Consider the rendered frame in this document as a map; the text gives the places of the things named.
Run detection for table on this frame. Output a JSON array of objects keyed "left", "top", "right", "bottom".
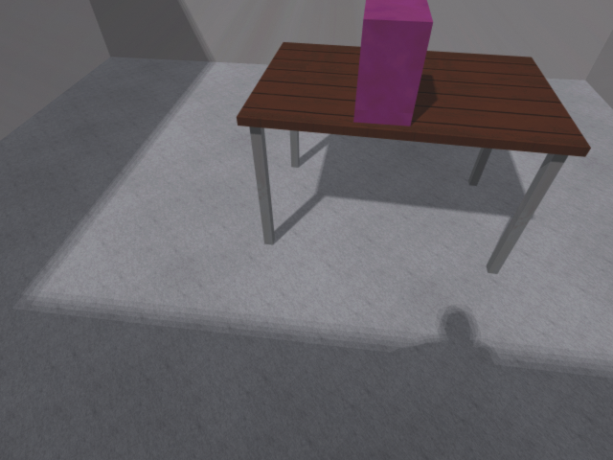
[{"left": 237, "top": 42, "right": 591, "bottom": 274}]

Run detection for carton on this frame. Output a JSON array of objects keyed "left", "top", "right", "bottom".
[{"left": 353, "top": 0, "right": 433, "bottom": 127}]

